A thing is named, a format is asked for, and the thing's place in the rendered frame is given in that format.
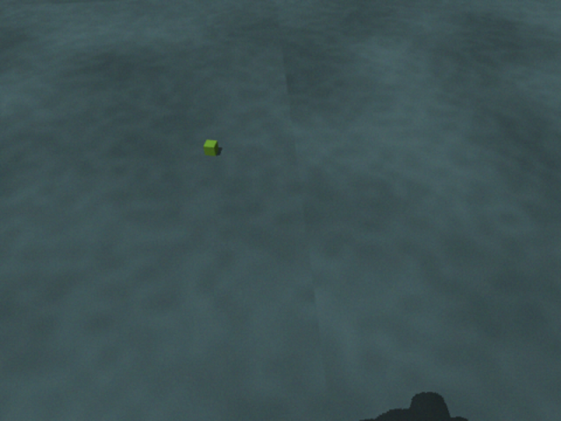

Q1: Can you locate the cube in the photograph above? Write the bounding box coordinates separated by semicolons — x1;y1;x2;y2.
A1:
203;139;218;156

